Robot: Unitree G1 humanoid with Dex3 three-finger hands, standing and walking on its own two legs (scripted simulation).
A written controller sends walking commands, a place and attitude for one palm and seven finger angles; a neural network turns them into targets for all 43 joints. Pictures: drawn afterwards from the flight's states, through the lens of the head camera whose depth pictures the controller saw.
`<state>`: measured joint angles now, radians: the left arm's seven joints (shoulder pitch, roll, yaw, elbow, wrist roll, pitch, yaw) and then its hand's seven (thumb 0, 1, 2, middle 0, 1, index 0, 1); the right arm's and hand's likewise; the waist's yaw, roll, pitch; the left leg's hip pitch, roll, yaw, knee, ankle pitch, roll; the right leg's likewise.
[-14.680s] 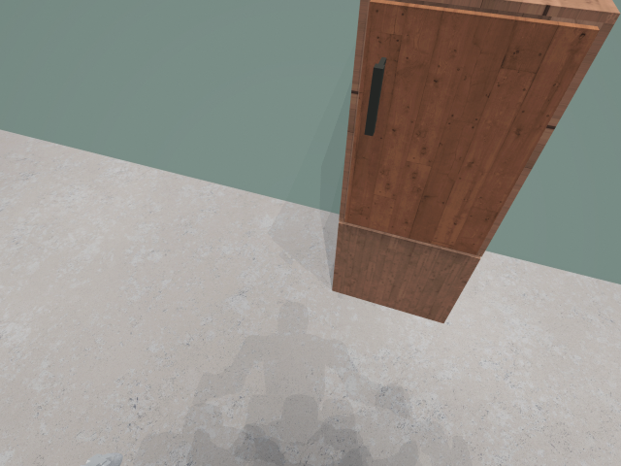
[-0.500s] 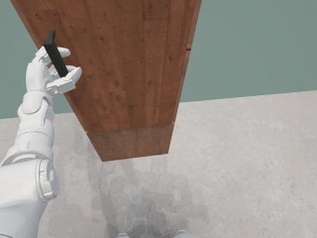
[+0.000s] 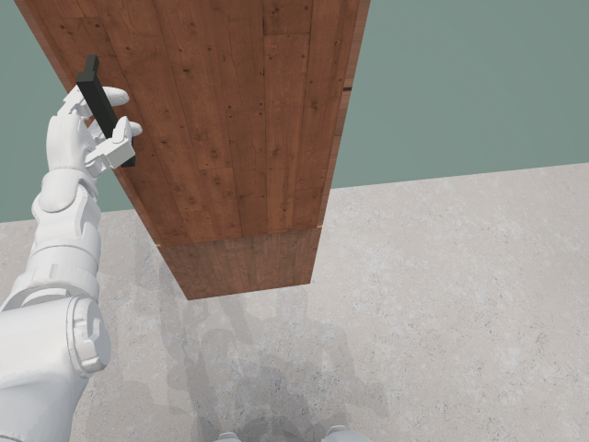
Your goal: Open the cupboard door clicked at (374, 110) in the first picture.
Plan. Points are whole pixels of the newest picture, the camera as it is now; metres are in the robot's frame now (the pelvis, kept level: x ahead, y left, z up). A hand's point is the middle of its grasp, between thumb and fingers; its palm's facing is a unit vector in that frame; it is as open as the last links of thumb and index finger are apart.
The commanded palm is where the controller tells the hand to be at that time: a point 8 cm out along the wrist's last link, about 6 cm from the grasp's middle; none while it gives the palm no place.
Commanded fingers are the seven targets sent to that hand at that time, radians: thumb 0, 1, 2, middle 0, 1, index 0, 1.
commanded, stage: pull the door open along its arc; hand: left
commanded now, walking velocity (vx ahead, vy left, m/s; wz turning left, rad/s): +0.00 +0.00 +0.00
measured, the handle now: (111, 115) +0.55 +0.23 +0.11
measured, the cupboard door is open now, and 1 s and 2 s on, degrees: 1 44 41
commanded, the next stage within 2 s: open thumb and fingers to let go in 0.88 s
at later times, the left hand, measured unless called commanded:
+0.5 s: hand (168, 219) +0.36 +0.13 +0.12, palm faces +0.35 -0.93 +0.08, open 6.0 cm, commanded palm +0.31 +0.17 +0.11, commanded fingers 0.00 0.90 0.90 -0.40 -1.35 -0.40 -1.35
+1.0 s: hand (244, 274) +0.29 +0.04 +0.12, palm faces +0.40 -0.92 -0.03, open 5.9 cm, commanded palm +0.25 +0.08 +0.11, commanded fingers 0.00 0.76 0.84 -0.39 -1.34 -0.39 -1.34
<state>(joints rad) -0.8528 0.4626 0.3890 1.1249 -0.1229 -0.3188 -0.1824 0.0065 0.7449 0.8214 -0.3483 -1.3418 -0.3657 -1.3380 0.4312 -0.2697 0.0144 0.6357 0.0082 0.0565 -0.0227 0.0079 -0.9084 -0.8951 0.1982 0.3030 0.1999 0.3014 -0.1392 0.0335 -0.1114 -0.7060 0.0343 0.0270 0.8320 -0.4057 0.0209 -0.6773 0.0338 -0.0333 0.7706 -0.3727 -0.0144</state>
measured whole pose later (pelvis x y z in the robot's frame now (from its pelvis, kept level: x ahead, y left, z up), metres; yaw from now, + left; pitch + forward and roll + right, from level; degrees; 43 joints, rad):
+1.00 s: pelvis +0.01 -0.04 +0.02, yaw +5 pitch +1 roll +0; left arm 0.08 -0.08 -0.28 -0.06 0.03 0.09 0.59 0.01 0.70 0.78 -0.33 -1.31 -0.36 -1.34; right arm 0.16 -0.19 0.01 0.60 -0.05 0.11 0.00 0.01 -0.91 -0.90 0.20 0.30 0.20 0.30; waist -0.01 0.06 -0.07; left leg -0.35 0.02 -0.04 0.69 -0.37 -0.03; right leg -0.32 0.02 -0.10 0.69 -0.40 -0.06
